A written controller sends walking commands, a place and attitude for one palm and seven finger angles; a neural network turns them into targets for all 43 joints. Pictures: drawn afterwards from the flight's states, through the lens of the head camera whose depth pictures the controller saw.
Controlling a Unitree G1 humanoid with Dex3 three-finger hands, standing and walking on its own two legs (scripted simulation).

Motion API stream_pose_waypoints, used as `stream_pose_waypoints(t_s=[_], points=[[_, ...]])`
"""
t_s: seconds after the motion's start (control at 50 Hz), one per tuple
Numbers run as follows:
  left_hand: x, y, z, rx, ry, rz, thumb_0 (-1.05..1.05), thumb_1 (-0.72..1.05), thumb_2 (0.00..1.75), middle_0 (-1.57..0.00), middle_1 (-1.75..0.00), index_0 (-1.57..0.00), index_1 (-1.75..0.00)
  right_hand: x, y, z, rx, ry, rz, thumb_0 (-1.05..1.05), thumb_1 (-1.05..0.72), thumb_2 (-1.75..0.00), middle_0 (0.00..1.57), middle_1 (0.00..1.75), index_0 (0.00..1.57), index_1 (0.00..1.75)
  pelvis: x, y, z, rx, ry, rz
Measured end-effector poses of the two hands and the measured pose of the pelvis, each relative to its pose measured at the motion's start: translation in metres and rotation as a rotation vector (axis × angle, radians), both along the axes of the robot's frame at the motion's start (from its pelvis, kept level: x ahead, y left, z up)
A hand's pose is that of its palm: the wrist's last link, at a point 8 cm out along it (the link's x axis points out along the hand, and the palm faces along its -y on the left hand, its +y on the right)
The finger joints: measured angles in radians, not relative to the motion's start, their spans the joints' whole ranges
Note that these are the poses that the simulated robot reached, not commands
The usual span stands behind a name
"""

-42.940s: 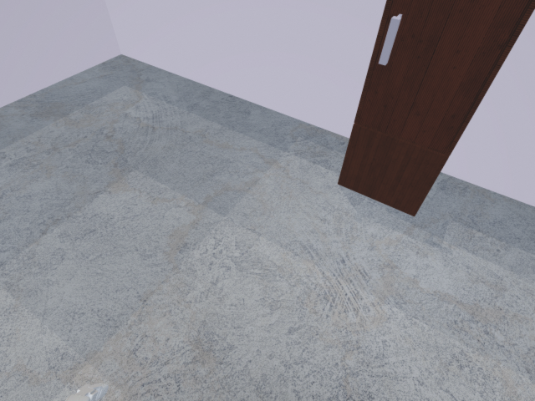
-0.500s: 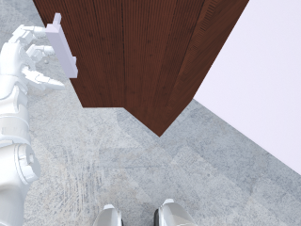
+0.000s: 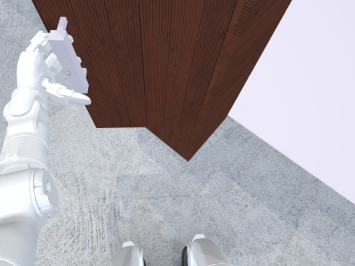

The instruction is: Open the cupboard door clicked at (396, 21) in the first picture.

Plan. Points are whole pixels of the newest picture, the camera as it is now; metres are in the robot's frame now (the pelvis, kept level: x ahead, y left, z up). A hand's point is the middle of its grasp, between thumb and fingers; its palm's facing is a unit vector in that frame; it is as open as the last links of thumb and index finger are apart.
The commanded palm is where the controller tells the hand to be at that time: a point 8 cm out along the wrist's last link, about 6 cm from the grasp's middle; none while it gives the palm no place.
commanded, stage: slide the fingers in behind the handle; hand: left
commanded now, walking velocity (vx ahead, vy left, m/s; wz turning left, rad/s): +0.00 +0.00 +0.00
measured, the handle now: (73, 58) +0.56 +0.19 +0.09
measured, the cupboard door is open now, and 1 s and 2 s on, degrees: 44 43 47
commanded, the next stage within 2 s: close the thumb around the handle in 0.80 s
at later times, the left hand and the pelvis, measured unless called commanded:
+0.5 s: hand (78, 73) +0.51 +0.17 +0.09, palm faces -0.04 -1.00 -0.01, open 13.9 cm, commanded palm +0.49 +0.22 +0.09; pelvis +0.00 +0.00 +0.00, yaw +0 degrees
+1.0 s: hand (78, 76) +0.50 +0.17 +0.09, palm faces -0.03 -1.00 -0.01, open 13.8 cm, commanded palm +0.48 +0.22 +0.09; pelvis +0.00 +0.00 +0.00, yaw +0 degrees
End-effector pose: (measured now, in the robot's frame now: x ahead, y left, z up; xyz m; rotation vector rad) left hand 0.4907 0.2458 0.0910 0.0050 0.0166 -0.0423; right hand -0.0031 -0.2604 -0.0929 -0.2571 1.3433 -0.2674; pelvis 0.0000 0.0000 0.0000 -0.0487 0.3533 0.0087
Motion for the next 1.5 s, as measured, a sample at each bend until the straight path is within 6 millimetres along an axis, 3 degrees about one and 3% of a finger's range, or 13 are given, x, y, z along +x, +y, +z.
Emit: stream_pose_waypoints(t_s=[0.44,1.0,1.16,1.5], points=[[0.002,-0.019,-0.005,-0.002,0.007,-0.001,-0.01,-0.50,0.30,-0.30,-1.20,-0.30,-1.20,0.011,0.000,-0.003,0.014,-0.018,0.011,0.00,-0.91,-0.90,0.21,0.30,0.21,0.30,0.004,-0.001,0.001,0.003,-0.001,0.005],[-0.011,-0.020,0.000,0.005,-0.009,0.011,-0.01,-0.47,0.31,-0.30,-1.20,-0.30,-1.20,0.006,-0.002,-0.003,0.015,-0.038,0.015,0.00,-0.91,-0.90,0.21,0.30,0.21,0.30,-0.004,-0.002,0.001,0.008,-0.018,0.004],[-0.010,-0.020,0.001,0.010,-0.004,0.008,-0.01,-0.20,0.43,-0.32,-1.23,-0.32,-1.23,0.001,-0.002,-0.003,0.012,-0.029,0.010,0.00,-0.91,-0.90,0.21,0.30,0.21,0.30,-0.005,-0.001,0.000,0.007,-0.017,0.005],[0.001,-0.023,-0.003,0.016,0.004,-0.002,0.01,0.67,0.80,-0.38,-1.32,-0.38,-1.32,-0.004,0.003,-0.005,0.016,-0.005,0.002,0.00,-0.91,-0.90,0.21,0.30,0.21,0.30,-0.002,0.001,-0.001,0.005,0.002,0.003]])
